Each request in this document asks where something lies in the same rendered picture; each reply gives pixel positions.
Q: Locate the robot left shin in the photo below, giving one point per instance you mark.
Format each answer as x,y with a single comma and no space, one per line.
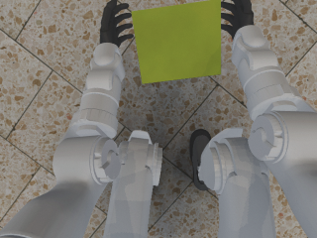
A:
124,145

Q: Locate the robot left upper arm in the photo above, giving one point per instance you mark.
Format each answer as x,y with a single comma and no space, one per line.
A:
82,166

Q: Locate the robot right upper arm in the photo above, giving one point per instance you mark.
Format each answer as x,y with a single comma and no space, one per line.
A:
287,143

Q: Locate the robot right hand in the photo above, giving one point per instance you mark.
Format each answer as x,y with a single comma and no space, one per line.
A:
242,15

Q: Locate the carton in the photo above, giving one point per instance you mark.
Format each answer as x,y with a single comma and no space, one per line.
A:
178,41

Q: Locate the left robot thigh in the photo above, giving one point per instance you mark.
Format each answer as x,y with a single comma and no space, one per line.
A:
131,194

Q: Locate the robot right forearm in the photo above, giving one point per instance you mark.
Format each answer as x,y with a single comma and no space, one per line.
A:
262,77

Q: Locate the robot left hand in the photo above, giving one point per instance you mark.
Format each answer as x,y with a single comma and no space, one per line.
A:
109,31

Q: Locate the robot left forearm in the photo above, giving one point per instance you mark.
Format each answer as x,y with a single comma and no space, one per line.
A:
97,113

